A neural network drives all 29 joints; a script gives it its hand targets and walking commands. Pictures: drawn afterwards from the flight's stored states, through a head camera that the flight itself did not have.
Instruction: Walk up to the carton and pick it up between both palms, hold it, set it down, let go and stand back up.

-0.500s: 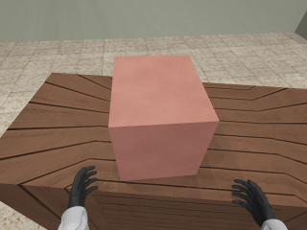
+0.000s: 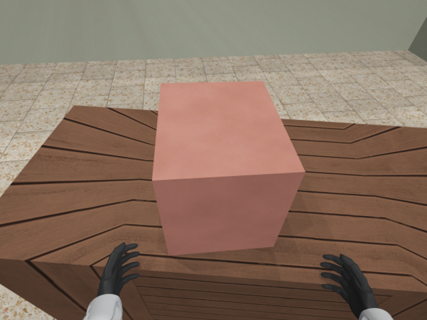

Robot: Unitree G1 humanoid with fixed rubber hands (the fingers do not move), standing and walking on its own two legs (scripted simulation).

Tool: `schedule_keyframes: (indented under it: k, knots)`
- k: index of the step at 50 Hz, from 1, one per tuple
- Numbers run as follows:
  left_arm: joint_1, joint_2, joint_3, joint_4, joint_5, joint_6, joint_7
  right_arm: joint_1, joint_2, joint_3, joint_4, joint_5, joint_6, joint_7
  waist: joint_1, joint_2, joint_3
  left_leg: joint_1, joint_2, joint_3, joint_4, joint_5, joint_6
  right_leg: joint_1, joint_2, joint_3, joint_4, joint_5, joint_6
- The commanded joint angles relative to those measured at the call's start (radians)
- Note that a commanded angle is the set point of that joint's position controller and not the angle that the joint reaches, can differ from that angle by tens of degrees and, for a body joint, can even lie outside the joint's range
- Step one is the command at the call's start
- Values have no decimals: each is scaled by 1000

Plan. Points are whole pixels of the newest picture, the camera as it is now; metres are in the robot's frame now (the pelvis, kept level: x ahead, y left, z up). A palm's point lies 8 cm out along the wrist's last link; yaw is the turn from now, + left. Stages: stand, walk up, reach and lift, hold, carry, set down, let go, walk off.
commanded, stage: set down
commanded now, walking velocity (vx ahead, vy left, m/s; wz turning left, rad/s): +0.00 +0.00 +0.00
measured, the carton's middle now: (217, 165) +0.44 +0.03 +0.03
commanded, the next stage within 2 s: let go in 0.94 s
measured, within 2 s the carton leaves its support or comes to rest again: neither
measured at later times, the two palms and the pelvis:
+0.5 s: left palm (110, 289) +0.18 +0.22 -0.03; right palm (357, 301) +0.18 -0.23 -0.03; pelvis +0.00 +0.00 +0.00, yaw +0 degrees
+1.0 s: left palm (109, 287) +0.19 +0.22 -0.03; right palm (355, 299) +0.18 -0.23 -0.03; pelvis -0.01 +0.00 +0.00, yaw +0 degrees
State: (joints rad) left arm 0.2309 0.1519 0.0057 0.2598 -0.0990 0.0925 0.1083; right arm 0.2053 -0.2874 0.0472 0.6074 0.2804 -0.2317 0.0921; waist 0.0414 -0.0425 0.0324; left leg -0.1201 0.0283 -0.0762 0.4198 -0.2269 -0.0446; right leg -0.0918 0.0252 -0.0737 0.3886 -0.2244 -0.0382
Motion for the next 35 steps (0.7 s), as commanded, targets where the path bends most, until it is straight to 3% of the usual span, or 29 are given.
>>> schedule_keyframes:
  k: [1,2,3,4,6,8,9,10,11,13,14,15,17,18,19,20,21,22,23,24,26,27,28,29,31,32,33,34,35]
  knots:
    - [-33,144,16,-115,52,-8,-19,9,-48,-111,-148,-123,48,-26,-81,38,8,22,-38,113,-129,32,46,-32,-37,109,-148,-24,20]
    - [-43,156,25,-157,45,-12,-22,24,-20,-103,-175,-124,45,-34,-85,42,7,21,-43,112,-116,53,50,-21,-43,114,-143,0,20]
    - [-33,143,20,-111,65,3,-23,23,-20,-102,-113,-135,57,-33,-85,66,41,37,-38,107,-120,53,44,-36,-48,105,-145,-12,25]
    - [-40,163,26,-167,54,-4,-28,23,-8,-96,-160,-131,53,-42,-85,46,17,44,-44,117,-119,61,43,-26,-43,97,-146,-2,29]
    - [-26,149,15,-176,59,-13,-24,30,-19,-100,-154,-124,47,-43,-78,75,7,52,-36,106,-111,107,37,-18,-33,89,-135,35,22]
    - [-36,134,10,-85,81,19,-33,18,-12,-97,-69,-164,70,-41,-86,66,52,49,-39,105,-124,55,32,-44,-30,87,-148,-21,18]
    - [-44,152,14,-175,59,0,-28,22,-2,-96,-156,-149,55,-42,-76,56,4,43,-39,104,-119,74,42,-27,-30,82,-141,-10,22]
    - [-19,152,13,-116,56,12,-36,30,2,-90,-145,-153,64,-46,-84,31,34,38,-38,97,-112,64,49,-41,-36,87,-143,-16,25]
    - [-45,171,15,-158,55,1,-36,13,2,-99,-185,-154,63,-54,-81,45,29,37,-37,103,-110,72,51,-40,-37,87,-140,-12,31]
    - [-58,147,23,51,94,64,-68,12,48,-74,5,-203,113,-69,-98,65,143,25,-43,122,-131,-16,43,-67,-53,104,-169,-108,29]
    - [-72,178,37,-113,66,39,-61,2,38,-81,-150,-174,91,-74,-74,44,54,37,-44,117,-118,51,53,-30,-51,104,-148,-41,31]
    - [-66,170,27,-40,83,58,-64,7,35,-87,-73,-191,105,-71,-92,62,84,41,-42,116,-124,19,49,-48,-50,101,-153,-70,27]
    - [-56,166,28,-112,76,59,-58,-8,34,-87,-132,-179,102,-73,-77,78,90,35,-39,110,-123,45,48,-47,-41,81,-147,-65,21]
    - [-55,163,25,-61,80,77,-65,-4,38,-97,-80,-191,118,-74,-88,90,104,34,-38,109,-118,14,43,-52,-48,89,-152,-76,23]
    - [-66,164,27,-96,80,71,-62,-22,41,-94,-111,-178,114,-76,-87,87,99,35,-39,112,-119,14,47,-38,-41,76,-144,-83,18]
    - [-44,164,20,-74,80,79,-68,4,23,-90,-103,-182,125,-74,-91,54,101,46,-37,113,-123,27,49,-48,-36,80,-146,-66,19]
    - [-33,169,24,-86,89,80,-67,3,14,-92,-106,-178,125,-75,-82,84,98,42,-36,110,-116,36,47,-44,-45,86,-139,-53,15]
    - [-56,175,27,-95,91,85,-64,-11,20,-94,-109,-178,128,-78,-85,75,107,35,-40,112,-119,16,51,-48,-40,78,-143,-83,20]
    - [-50,176,32,-31,99,98,-77,-11,38,-90,-80,-206,139,-84,-87,68,124,33,-42,116,-121,-8,50,-44,-42,83,-145,-90,16]
    - [-70,167,21,-85,104,96,-71,-44,38,-89,-92,-190,142,-77,-95,90,125,32,-40,113,-120,-20,45,-60,-37,69,-139,-122,13]
    - [-72,168,24,-19,110,119,-79,-42,48,-91,-50,-213,158,-82,-92,67,160,25,-38,118,-132,-42,48,-74,-43,73,-142,-131,14]
    - [-64,170,24,-39,110,119,-80,-39,38,-97,-93,-213,155,-83,-90,75,147,19,-43,117,-124,-30,50,-56,-41,71,-137,-127,14]
    - [-61,183,27,40,110,138,-97,-41,53,-87,-50,-226,176,-93,-101,43,191,1,-48,129,-127,-71,55,-71,-49,79,-148,-151,25]
    - [-77,172,36,-94,119,123,-79,-59,44,-90,-126,-203,168,-81,-83,81,142,23,-36,115,-127,-20,47,-65,-40,64,-136,-136,11]
    - [-66,162,26,43,122,154,-106,-46,58,-80,-31,-228,187,-90,-104,69,186,10,-49,128,-134,-66,49,-73,-46,73,-140,-138,13]
    - [-76,177,42,31,123,152,-110,-60,78,-74,-40,-240,188,-97,-94,47,192,6,-45,132,-132,-64,52,-74,-56,83,-149,-151,18]
    - [-94,180,43,9,126,154,-111,-79,77,-75,-58,-237,190,-95,-88,68,164,17,-48,139,-132,-58,49,-65,-43,69,-138,-140,19]
    - [-75,175,38,-2,129,152,-108,-63,59,-78,-56,-230,185,-91,-99,64,155,32,-42,126,-126,-46,49,-56,-43,69,-135,-120,14]
    - [-68,182,47,65,139,167,-122,-70,90,-69,-17,-248,194,-100,-99,62,229,5,-48,135,-127,-77,50,-77,-47,67,-143,-158,18]
